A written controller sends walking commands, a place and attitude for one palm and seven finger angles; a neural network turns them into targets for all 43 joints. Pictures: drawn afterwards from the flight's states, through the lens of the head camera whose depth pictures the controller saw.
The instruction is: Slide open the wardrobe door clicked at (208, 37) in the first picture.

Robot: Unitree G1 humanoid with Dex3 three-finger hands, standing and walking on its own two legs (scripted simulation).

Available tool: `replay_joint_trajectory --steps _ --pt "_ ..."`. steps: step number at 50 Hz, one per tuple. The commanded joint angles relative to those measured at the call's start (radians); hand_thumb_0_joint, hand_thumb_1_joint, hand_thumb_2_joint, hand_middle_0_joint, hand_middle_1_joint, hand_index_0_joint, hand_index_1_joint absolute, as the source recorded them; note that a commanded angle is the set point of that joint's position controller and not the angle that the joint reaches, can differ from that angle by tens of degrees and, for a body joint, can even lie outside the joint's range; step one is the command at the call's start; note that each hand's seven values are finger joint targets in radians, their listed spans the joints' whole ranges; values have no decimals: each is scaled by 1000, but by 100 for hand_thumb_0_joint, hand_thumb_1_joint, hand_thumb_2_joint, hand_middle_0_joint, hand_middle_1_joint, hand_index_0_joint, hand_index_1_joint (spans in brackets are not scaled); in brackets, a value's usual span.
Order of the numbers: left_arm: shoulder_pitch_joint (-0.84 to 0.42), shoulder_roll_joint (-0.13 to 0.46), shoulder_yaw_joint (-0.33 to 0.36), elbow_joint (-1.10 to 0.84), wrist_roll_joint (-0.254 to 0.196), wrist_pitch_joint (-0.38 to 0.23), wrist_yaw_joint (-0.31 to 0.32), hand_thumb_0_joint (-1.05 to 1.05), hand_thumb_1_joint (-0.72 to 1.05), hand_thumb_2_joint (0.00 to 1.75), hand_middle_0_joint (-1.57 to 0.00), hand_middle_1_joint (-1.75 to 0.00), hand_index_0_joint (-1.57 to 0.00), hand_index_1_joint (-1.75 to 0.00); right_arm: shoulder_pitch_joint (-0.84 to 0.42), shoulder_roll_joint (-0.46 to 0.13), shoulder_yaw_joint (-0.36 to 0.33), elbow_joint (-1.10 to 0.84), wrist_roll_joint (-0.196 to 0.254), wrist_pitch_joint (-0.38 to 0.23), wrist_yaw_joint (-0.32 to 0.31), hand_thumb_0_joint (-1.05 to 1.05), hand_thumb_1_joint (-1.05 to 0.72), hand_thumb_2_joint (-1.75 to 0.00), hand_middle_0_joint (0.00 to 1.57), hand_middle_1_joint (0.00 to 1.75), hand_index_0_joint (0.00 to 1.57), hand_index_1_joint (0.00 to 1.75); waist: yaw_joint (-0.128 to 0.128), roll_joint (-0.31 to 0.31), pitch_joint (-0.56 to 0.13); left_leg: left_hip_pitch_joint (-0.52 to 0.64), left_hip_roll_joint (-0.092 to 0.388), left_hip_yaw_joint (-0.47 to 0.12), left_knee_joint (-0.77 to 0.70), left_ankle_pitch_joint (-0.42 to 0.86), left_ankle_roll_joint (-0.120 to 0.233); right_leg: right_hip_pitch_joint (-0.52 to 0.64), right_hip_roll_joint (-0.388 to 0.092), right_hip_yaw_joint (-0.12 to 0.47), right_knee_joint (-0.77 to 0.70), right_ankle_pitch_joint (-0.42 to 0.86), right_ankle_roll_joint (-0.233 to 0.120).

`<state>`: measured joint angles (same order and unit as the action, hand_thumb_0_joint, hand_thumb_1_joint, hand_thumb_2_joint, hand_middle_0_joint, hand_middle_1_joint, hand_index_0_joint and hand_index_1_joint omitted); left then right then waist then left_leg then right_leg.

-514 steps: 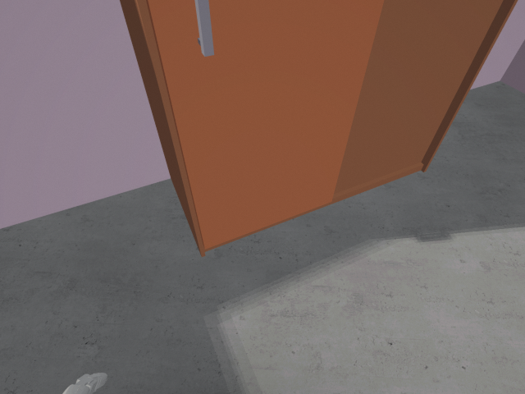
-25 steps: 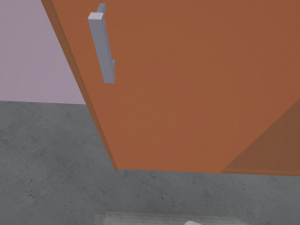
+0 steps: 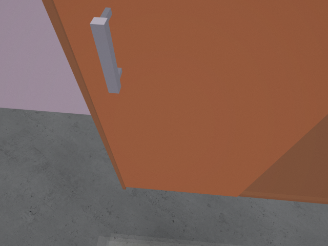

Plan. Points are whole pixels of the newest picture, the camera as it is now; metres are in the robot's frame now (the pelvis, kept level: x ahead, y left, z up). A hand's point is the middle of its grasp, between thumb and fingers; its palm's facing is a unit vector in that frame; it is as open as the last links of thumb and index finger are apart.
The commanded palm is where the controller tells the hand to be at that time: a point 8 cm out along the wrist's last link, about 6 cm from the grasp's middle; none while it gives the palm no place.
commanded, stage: come to a stop and stand still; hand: left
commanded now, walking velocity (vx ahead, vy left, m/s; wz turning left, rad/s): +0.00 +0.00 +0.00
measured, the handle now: (111, 53) +0.44 +0.15 +0.23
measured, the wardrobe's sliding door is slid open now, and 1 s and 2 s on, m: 0.00 0.00 0.00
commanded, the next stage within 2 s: look again from close up in 1.14 s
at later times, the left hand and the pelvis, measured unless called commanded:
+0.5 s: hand out of the picture +0.02 +0.16 -0.15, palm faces -0.04 -0.96 -0.26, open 7.3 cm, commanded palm none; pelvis -0.02 -0.02 +0.01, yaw -2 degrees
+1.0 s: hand out of the picture -0.02 +0.11 -0.16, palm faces +0.00 -0.98 -0.20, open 7.3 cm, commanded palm none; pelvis +0.00 -0.05 +0.01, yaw -1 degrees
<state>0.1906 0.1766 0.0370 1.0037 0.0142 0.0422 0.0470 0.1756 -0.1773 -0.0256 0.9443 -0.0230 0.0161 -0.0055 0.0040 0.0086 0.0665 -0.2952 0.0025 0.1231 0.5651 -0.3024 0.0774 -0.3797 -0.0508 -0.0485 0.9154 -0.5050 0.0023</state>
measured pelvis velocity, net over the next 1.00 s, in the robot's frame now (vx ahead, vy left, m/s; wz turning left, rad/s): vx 0.00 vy -0.05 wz -0.01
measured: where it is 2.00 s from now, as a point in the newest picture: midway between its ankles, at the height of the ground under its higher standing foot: outside the picture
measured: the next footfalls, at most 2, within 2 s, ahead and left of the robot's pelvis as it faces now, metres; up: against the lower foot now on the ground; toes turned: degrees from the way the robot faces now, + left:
right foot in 0.10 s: -0.01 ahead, -0.14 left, +0.00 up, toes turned -3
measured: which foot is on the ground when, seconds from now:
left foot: down 0.00-1.00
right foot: up 0.00-0.08, down 0.10-1.00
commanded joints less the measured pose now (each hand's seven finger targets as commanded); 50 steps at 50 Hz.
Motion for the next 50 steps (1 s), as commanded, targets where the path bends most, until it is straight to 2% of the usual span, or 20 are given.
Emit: replay_joint_trajectory --steps 1,2,3,4,5,6,7,8,9,10,11,14,15,19,24,26,31,35,40,50 --pt "34 64 -7 -80 2 -59 -3 0 90 90 -20 -30 -20 -30 123 -121 -21 -70 -8 -24 -9 0 -90 -90 20 30 20 30 -20 191 -173 244 203 -170 -48 741 66 -2 39 -33 -242 83 -13" --pt "56 65 -7 -76 0 -66 -4 0 90 90 -20 -30 -20 -30 138 -126 -23 -74 1 -28 -11 0 -90 -90 20 30 20 30 -16 136 -185 238 201 -176 -23 784 48 54 37 -35 -325 166 -15" --pt "103 77 -8 -64 0 -72 1 0 90 90 -20 -30 -20 -30 125 -125 -27 -80 9 -30 -14 0 -90 -90 20 30 20 30 2 65 -201 223 180 -151 19 738 24 115 14 3 -385 310 -28" --pt "117 103 -9 -56 2 -78 6 0 90 90 -20 -30 -20 -30 117 -108 -26 -92 18 -32 -15 0 -90 -90 20 30 20 30 -6 -55 -183 138 141 -128 45 551 -9 165 -48 109 -404 521 -53" --pt "103 121 -15 -59 2 -79 6 0 90 90 -20 -30 -20 -30 117 -95 -21 -97 17 -30 -15 0 -90 -90 20 30 20 30 -22 -125 -146 90 103 -103 15 291 -38 156 -126 171 -411 655 -83" --pt "80 130 -20 -64 3 -82 2 0 90 90 -20 -30 -20 -30 131 -72 -15 -89 10 -36 -13 0 -90 -90 20 30 20 30 -38 -51 -126 93 73 -96 -43 203 -51 149 -161 165 -397 763 -99" --pt "62 142 -22 -67 2 -75 2 0 90 90 -20 -30 -20 -30 139 -72 -14 -74 8 -29 -12 0 -90 -90 20 30 20 30 -45 -83 -104 104 71 -105 -60 189 -49 126 -128 152 -385 664 -84" --pt "52 132 -20 -69 1 -68 3 0 90 90 -20 -30 -20 -30 141 -87 -15 -64 5 -22 -11 0 -90 -90 20 30 20 30 -42 -160 -94 116 88 -106 -66 209 -42 110 -95 129 -385 543 -70" --pt "46 114 -23 -69 1 -59 4 0 90 90 -20 -30 -20 -30 140 -96 -16 -61 4 -22 -13 0 -90 -90 20 30 20 30 -36 -178 -67 116 100 -119 -96 204 -34 91 -75 114 -400 426 -58" --pt "53 106 -26 -69 0 -52 2 0 90 90 -20 -30 -20 -30 131 -104 -14 -57 3 -24 -12 0 -90 -90 20 30 20 30 -25 -148 -40 108 108 -130 -128 165 -28 77 -62 104 -419 321 -47" --pt "59 105 -26 -68 3 -51 0 0 90 90 -20 -30 -20 -30 119 -97 -10 -52 2 -29 -11 0 -90 -90 20 30 20 30 -18 -110 -18 96 106 -132 -149 167 -24 80 -51 105 -428 299 -44" --pt "77 110 -27 -59 2 -43 -5 0 90 90 -20 -30 -20 -30 111 -102 -1 -38 1 -27 -9 0 -90 -90 20 30 20 30 -11 -50 33 61 100 -137 -207 0 -25 63 -49 126 -480 154 -48" --pt "75 113 -27 -56 2 -42 -7 0 90 90 -20 -30 -20 -30 116 -102 2 -30 1 -27 -9 0 -90 -90 20 30 20 30 -12 -46 50 54 98 -140 -222 -26 -26 56 -46 128 -490 131 -50" --pt "92 112 -29 -43 -1 -46 -11 0 90 90 -20 -30 -20 -30 139 -97 9 1 1 -29 -9 0 -90 -90 20 30 20 30 -10 -19 43 71 96 -132 -238 -37 -30 61 -50 136 -524 108 -56" --pt "111 98 -32 -14 -3 -53 -13 0 90 90 -20 -30 -20 -30 171 -85 18 45 4 -39 -13 0 -90 -90 20 30 20 30 -5 7 1 95 105 -127 -245 24 -31 114 -53 126 -527 185 -57" --pt "114 95 -33 -4 -3 -58 -13 0 90 90 -20 -30 -20 -30 189 -76 23 61 6 -42 -14 0 -90 -90 20 30 20 30 -7 -26 -13 103 107 -123 -234 82 -32 140 -55 125 -532 238 -57" --pt "128 83 -39 36 -4 -67 -10 0 90 90 -20 -30 -20 -30 213 -65 28 107 10 -47 -20 0 -90 -90 20 30 20 30 -10 -40 -31 142 113 -110 -214 181 -39 168 -63 118 -536 362 -57" --pt "141 72 -44 66 -7 -68 -8 0 90 90 -20 -30 -20 -30 216 -56 30 137 12 -45 -23 0 -90 -90 20 30 20 30 -8 -17 -6 146 114 -103 -213 183 -45 162 -67 116 -549 376 -57" --pt "157 58 -46 94 -6 -72 -4 0 90 90 -20 -30 -20 -30 210 -40 29 160 13 -42 -27 0 -90 -90 20 30 20 30 -10 -23 16 156 116 -100 -207 193 -49 158 -66 117 -563 417 -57" --pt "172 43 -43 110 -3 -75 -2 0 90 90 -20 -30 -20 -30 191 -31 26 172 12 -40 -32 0 -90 -90 20 30 20 30 -11 -22 20 173 118 -97 -207 215 -56 170 -65 112 -575 460 -54"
